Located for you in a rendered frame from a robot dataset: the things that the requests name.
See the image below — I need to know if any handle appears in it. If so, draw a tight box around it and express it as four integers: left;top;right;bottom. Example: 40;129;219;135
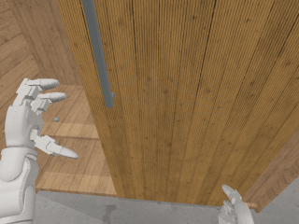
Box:
81;0;115;108

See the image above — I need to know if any robot left forearm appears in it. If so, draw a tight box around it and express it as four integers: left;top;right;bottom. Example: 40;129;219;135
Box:
0;146;39;224

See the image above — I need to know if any right robot hand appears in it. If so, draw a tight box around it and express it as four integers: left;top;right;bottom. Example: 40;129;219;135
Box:
218;184;254;224

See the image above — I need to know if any left robot hand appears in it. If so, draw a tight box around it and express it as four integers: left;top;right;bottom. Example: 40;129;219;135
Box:
5;78;78;160

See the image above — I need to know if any wardrobe door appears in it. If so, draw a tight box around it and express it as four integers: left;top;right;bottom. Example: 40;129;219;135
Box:
241;127;299;203
57;0;299;207

